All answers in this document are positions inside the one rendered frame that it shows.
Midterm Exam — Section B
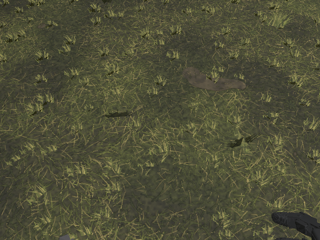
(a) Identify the robot right hand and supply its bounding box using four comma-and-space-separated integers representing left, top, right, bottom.
271, 211, 320, 240

